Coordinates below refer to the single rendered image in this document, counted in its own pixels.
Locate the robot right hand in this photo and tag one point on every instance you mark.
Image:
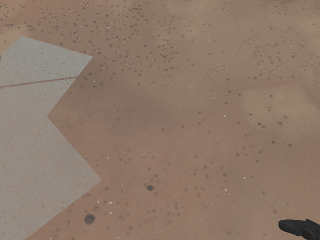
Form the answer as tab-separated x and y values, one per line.
308	229

